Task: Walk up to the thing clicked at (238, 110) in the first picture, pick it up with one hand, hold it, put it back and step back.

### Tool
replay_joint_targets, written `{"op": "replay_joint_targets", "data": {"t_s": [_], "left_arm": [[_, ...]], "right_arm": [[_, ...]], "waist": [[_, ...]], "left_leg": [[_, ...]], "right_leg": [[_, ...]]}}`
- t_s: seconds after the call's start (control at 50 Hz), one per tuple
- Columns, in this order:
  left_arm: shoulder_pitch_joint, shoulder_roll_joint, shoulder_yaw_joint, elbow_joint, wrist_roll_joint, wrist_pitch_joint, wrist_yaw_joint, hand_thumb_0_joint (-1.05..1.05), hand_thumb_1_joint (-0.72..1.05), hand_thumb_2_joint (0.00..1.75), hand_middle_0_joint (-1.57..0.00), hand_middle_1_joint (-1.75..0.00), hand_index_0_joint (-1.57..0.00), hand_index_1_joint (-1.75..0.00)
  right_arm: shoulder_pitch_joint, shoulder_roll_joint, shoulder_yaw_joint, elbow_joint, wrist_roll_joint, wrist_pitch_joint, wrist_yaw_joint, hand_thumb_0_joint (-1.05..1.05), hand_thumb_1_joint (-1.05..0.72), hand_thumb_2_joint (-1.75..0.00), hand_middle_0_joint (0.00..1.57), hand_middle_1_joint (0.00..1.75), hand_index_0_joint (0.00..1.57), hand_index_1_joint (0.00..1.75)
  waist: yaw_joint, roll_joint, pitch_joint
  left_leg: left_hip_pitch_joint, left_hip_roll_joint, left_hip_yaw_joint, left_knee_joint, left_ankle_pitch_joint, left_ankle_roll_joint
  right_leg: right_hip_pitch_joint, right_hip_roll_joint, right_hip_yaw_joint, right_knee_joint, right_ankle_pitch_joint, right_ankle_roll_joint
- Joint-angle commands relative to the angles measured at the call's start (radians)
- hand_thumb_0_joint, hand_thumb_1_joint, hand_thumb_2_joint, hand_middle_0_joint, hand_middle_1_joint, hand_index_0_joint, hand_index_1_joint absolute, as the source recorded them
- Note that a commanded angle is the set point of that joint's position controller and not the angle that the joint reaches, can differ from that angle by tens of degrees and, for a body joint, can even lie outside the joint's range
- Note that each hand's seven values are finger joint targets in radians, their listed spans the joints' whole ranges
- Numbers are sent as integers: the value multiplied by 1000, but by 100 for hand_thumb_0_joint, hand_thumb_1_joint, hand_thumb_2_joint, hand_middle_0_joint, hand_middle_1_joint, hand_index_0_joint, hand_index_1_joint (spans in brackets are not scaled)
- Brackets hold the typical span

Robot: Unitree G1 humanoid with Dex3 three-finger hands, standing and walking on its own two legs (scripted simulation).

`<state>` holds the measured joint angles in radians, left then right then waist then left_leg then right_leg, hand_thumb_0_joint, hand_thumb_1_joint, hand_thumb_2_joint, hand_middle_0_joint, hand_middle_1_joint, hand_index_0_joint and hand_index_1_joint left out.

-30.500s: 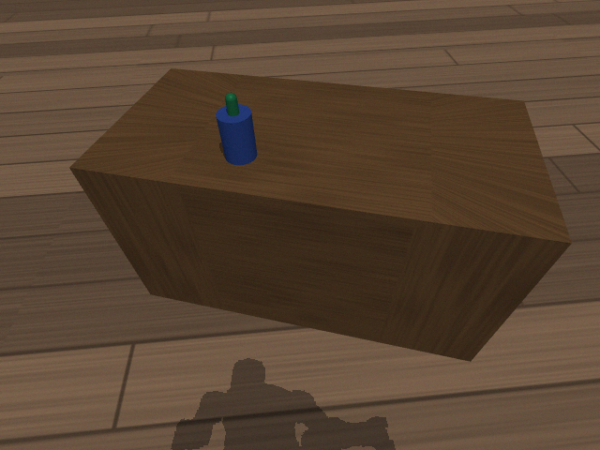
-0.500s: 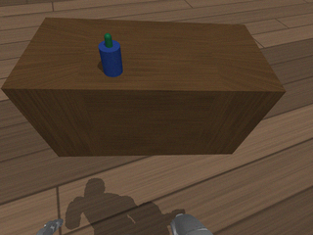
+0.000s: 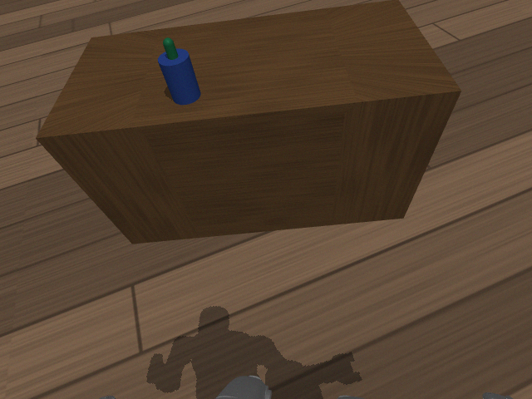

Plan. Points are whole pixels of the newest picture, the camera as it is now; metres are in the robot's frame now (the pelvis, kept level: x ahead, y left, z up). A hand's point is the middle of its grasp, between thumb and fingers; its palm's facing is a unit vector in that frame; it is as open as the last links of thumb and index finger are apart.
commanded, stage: step back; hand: left
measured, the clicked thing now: (177, 69) +0.93 +0.31 -0.03
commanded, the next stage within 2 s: stand in 1.74 s
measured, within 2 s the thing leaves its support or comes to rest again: neither
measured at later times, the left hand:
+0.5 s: hand out of the picture -0.10 +0.24 -0.16, palm faces +0.01 -0.92 -0.39, open 7.3 cm
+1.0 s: hand out of the picture -0.08 +0.28 -0.14, palm faces +0.01 -0.92 -0.40, open 7.3 cm
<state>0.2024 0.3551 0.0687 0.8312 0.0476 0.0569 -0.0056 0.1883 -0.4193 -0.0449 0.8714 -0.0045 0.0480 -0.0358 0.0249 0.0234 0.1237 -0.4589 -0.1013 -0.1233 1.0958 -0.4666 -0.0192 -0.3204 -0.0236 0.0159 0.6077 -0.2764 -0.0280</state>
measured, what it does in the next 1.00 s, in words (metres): walks backwards: left foot, then right foot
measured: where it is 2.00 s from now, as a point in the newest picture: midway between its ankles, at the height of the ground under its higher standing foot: outside the picture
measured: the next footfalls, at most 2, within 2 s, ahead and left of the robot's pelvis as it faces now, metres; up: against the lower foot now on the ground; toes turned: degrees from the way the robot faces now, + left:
left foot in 0.14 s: -0.05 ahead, +0.11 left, +0.00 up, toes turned +3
right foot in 0.46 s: -0.14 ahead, -0.16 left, +0.00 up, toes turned +3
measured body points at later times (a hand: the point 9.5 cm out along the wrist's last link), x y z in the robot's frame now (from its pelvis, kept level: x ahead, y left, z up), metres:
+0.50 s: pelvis -0.15 -0.03 -0.01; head -0.13 -0.03 +0.44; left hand -0.10 +0.28 -0.13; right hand -0.01 -0.35 -0.12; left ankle -0.09 +0.11 -0.73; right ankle -0.18 -0.16 -0.74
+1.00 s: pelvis -0.15 -0.01 +0.00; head -0.13 +0.00 +0.45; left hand -0.08 +0.33 -0.12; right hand -0.10 -0.32 -0.12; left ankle -0.15 +0.12 -0.73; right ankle -0.12 -0.13 -0.71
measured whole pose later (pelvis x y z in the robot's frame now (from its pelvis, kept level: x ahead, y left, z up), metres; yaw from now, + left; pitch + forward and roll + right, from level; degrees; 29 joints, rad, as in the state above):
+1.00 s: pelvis -0.15 -0.01 +0.00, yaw +2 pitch -3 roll +0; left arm 0.18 0.42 0.06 0.98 0.02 -0.02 -0.01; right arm 0.24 -0.35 -0.05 0.98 -0.04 -0.02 0.02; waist -0.02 -0.03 0.08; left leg -0.22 0.00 -0.01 0.54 -0.28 0.00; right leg -0.34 -0.03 -0.01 0.74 -0.44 -0.02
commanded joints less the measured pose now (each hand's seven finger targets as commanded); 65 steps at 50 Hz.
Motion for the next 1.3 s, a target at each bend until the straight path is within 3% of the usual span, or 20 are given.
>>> {"op": "replay_joint_targets", "data": {"t_s": [0.0,0.12,0.16,0.18,0.2,0.26,0.36,0.42,0.46,0.48,0.56,0.64,0.72,0.76,0.8,1.0,1.04,1.08,1.22,1.28], "left_arm": [[-7,240,79,-115,3,-17,39,0,90,90,-20,-30,-20,-30],[-73,249,55,-151,-22,6,32,0,90,90,-20,-30,-20,-30],[-87,195,38,-156,-32,4,28,0,90,90,-20,-30,-20,-30],[-162,236,59,-167,-26,4,42,0,90,90,-20,-30,-20,-30],[-147,259,64,-145,-20,6,41,0,90,90,-20,-30,-20,-30],[-45,225,60,-76,-38,4,25,0,90,90,-20,-30,-20,-30],[-22,201,38,-32,-32,-51,7,0,90,90,-20,-30,-20,-30],[94,190,44,54,-21,-98,31,0,90,90,-20,-30,-20,-30],[65,317,74,55,12,-117,40,0,90,90,-20,-30,-20,-30],[-10,400,90,22,15,-111,45,0,90,90,-20,-30,-20,-30],[-84,275,54,30,-8,-124,37,0,90,90,-20,-30,-20,-30],[-2,319,65,58,-1,-119,22,0,90,90,-20,-30,-20,-30],[-41,268,33,43,-13,-96,12,0,90,90,-20,-30,-20,-30],[-30,159,-1,29,-32,-96,10,0,90,90,-20,-30,-20,-30],[-65,280,32,42,-24,-92,21,0,90,90,-20,-30,-20,-30],[34,203,37,119,-26,-100,14,0,90,90,-20,-30,-20,-30],[39,291,61,121,-6,-104,27,0,90,90,-20,-30,-20,-30],[-143,347,58,68,-8,-103,20,0,90,90,-20,-30,-20,-30],[-198,237,25,85,-31,-92,9,0,90,90,-20,-30,-20,-30],[-180,225,21,115,-42,-87,12,0,90,90,-20,-30,-20,-30]], "right_arm": [[-17,-132,-38,-92,-15,-45,-16,0,-90,-90,20,30,20,30],[128,-161,-64,-26,-23,-41,-4,0,-90,-90,20,30,20,30],[47,-298,-90,-51,-40,-29,5,0,-90,-90,20,30,20,30],[9,-358,-99,-80,-43,-29,10,0,-90,-90,20,30,20,30],[-48,-323,-96,-87,-45,-36,3,0,-90,-90,20,30,20,30],[-114,-210,-56,-106,-48,-40,-2,0,-90,-90,20,30,20,30],[-73,-187,-64,-80,-45,-39,21,0,-90,-90,20,30,20,30],[-48,-182,-63,-53,-38,-11,33,0,-90,-90,20,30,20,30],[-22,-80,-30,-78,-31,-17,40,0,-90,-90,20,30,20,30],[-106,-142,-51,-88,-42,-17,29,0,-90,-90,20,30,20,30],[-96,-159,-62,-25,-19,-34,51,0,-90,-90,20,30,20,30],[-119,-155,-61,-32,-31,-48,62,0,-90,-90,20,30,20,30],[-12,-147,-76,29,-30,-77,57,0,-90,-90,20,30,20,30],[71,-244,-102,48,-40,-92,43,0,-90,-90,20,30,20,30],[72,-313,-119,47,-33,-88,46,0,-90,-90,20,30,20,30],[-81,-153,-48,11,-8,-75,31,0,-90,-90,20,30,20,30],[-54,-76,-18,2,5,-71,24,0,-90,-90,20,30,20,30],[16,-138,-38,59,-8,-55,12,0,-90,-90,20,30,20,30],[60,-139,-33,138,-21,-87,16,0,-90,-90,20,30,20,30],[-69,-182,-32,121,-16,-92,17,0,-90,-90,20,30,20,30]], "waist": [[47,-238,-168],[-21,-143,-247],[-6,188,-199],[-68,243,-172],[-36,190,-127],[32,73,-116],[-34,177,-137],[3,103,-193],[-5,-169,-126],[35,-161,-63],[-17,-111,17],[28,-182,-10],[-34,-166,-87],[-61,147,-185],[-67,85,-111],[46,107,-133],[47,-123,-166],[-5,-167,-114],[-37,-109,-174],[10,-23,-169]], "left_leg": [[-90,38,55,-175,-81,-17],[248,79,110,-688,297,44],[331,408,-303,-753,480,219],[145,541,-422,-778,522,352],[76,542,-389,-771,527,355],[117,347,-82,-688,602,243],[284,290,-60,-700,16,205],[260,255,23,-444,169,161],[-155,95,73,-268,-65,44],[-83,145,-15,-214,-103,23],[-2,121,6,-242,61,18],[35,110,66,-382,1,9],[324,71,131,-690,135,25],[523,358,-348,-816,31,148],[349,455,-448,-855,-177,278],[98,237,-12,-580,365,116],[-59,114,21,-399,165,43],[104,116,40,-233,-126,15],[293,173,26,-651,405,45],[174,238,-43,-632,452,81]], "right_leg": [[327,-220,171,-75,551,-185],[161,-193,162,58,368,-87],[-169,48,-25,282,-184,7],[-108,61,51,507,-409,24],[-66,35,125,604,-382,23],[-104,111,135,671,-244,15],[-33,23,32,71,-235,39],[193,46,11,-394,-43,21],[338,-186,461,-337,-115,-57],[46,-364,588,-358,-312,-199],[28,-192,294,-297,-142,-128],[65,-203,287,-288,-231,-133],[-7,-136,136,-115,-34,-85],[-242,37,-36,250,-155,4],[-216,-22,48,338,-326,-6],[244,28,-63,-167,77,5],[347,-153,228,-250,51,-47],[19,-384,444,-355,-232,-213],[73,-149,82,-99,234,-44],[186,-80,22,-124,126,-6]]}}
